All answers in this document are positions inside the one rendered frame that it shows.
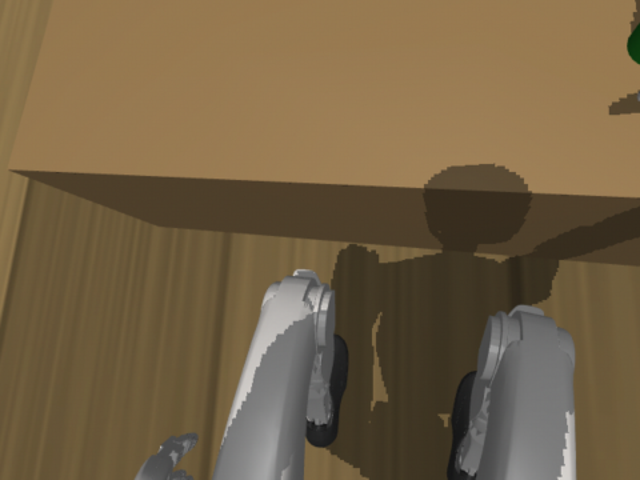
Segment left robot hand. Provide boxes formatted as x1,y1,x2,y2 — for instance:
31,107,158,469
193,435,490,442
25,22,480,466
134,433,198,480

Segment can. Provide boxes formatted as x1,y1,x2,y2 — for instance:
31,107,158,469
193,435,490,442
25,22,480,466
627,23,640,64

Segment left robot foot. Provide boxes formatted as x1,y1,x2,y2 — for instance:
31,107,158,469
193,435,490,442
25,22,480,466
305,334,349,448

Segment right robot foot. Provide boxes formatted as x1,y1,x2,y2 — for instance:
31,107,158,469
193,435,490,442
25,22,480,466
447,371,477,480

